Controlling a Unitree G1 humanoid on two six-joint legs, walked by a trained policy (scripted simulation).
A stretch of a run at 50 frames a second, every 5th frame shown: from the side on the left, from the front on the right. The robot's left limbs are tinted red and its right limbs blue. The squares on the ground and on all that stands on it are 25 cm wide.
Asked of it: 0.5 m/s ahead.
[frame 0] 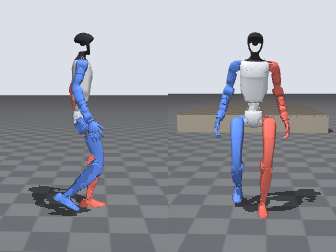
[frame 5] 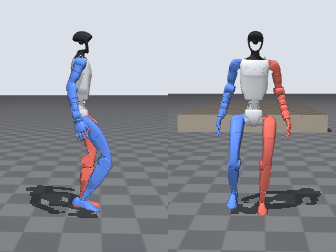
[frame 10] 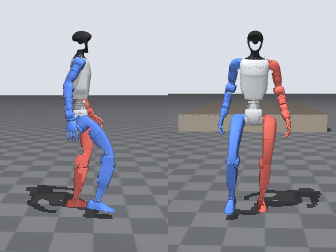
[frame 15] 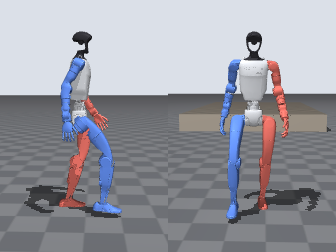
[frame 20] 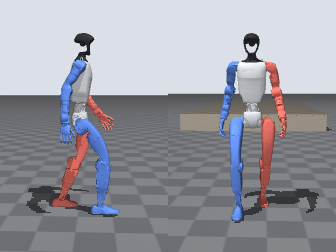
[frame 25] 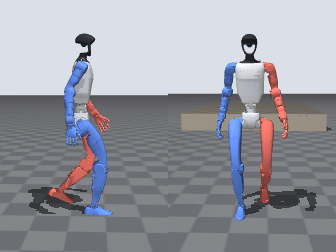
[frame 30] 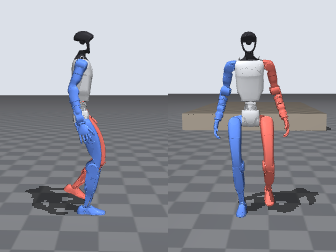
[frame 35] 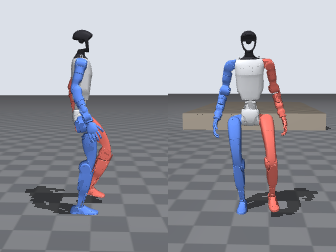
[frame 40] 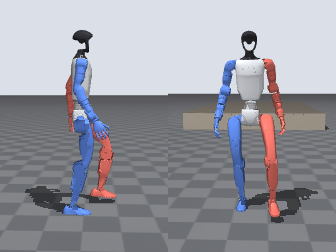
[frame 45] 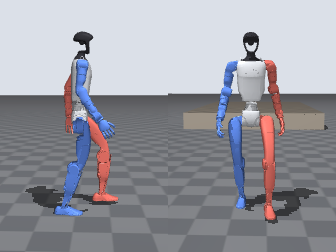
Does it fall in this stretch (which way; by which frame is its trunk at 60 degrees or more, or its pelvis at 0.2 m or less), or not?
no
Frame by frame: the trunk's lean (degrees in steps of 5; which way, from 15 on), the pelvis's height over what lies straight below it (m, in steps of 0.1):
0: 5, 0.8
5: 0, 0.8
10: 0, 0.8
15: 5, 0.8
20: 5, 0.8
25: 5, 0.8
30: 5, 0.8
35: 0, 0.8
40: 0, 0.8
45: 5, 0.8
